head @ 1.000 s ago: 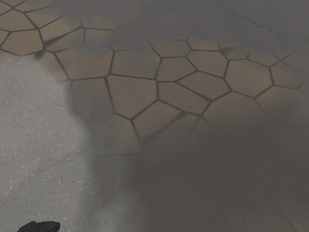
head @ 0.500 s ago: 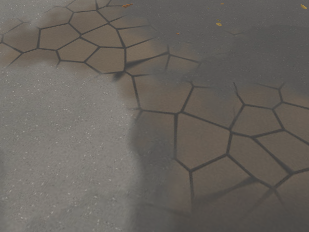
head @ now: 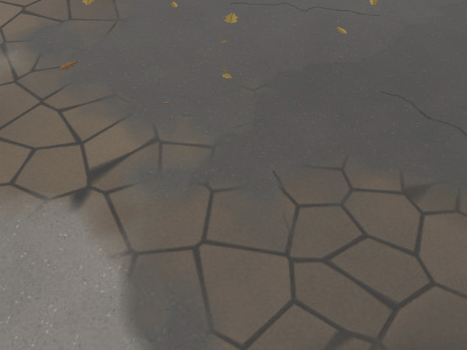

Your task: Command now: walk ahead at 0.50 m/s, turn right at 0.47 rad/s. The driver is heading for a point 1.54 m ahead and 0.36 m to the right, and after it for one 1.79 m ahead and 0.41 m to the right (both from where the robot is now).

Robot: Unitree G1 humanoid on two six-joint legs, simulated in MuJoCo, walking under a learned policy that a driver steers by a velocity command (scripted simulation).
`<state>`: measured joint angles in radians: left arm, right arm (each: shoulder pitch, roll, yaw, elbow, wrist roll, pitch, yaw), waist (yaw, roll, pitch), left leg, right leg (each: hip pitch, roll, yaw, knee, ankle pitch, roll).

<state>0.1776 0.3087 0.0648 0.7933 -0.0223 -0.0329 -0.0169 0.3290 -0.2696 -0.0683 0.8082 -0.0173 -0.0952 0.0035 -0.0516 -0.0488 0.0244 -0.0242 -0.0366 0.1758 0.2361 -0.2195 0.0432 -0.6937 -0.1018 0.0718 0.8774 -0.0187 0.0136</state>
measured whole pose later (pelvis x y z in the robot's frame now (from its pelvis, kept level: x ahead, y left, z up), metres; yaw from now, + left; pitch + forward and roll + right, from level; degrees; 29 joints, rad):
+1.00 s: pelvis +0.56 -0.11 +0.00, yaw -29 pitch +1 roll +1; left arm 0.14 0.29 0.05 0.67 -0.01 -0.05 -0.01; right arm 0.37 -0.27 -0.05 0.85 0.01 -0.09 0.02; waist -0.09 -0.04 0.02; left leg -0.09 -0.04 0.03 0.26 -0.20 0.04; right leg -0.63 -0.09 0.05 0.77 -0.12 0.00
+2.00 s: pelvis +1.06 -0.32 +0.00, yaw -3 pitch +2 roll -1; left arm 0.07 0.30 0.06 0.71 0.01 -0.09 0.00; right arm 0.32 -0.28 -0.07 0.73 0.01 -0.04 0.00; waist -0.06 -0.03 0.04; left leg -0.17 -0.10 -0.10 0.35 -0.20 0.09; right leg -0.66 -0.10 0.10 0.77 -0.08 0.07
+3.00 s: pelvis +1.57 -0.28 +0.00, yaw +0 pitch +1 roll +2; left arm 0.14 0.30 0.06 0.77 -0.01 -0.03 -0.02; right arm 0.28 -0.27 -0.07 0.81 -0.01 -0.07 -0.02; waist -0.05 -0.04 0.05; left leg -0.07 -0.02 0.18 0.27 -0.22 0.04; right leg -0.65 -0.08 0.02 0.78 -0.04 0.03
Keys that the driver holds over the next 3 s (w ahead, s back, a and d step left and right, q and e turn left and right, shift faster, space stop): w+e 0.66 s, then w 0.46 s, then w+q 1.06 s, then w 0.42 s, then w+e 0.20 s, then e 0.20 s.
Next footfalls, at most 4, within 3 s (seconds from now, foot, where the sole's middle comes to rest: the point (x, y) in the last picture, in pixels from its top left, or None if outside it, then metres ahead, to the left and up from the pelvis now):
0.20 right None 0.28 -0.14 -0.78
0.68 left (235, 312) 0.61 -0.02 -0.78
1.18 right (345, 274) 0.72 -0.37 -0.78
1.70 left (292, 186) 1.08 -0.25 -0.78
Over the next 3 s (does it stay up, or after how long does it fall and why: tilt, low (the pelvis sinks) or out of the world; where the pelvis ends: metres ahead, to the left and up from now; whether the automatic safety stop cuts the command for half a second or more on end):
stays up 1.57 -0.28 0.00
